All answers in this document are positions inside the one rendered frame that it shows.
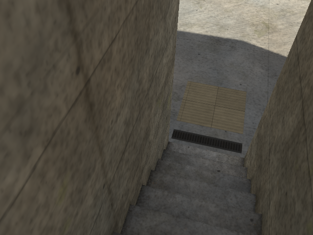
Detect stairs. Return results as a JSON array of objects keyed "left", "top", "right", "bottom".
[{"left": 112, "top": 141, "right": 262, "bottom": 235}]

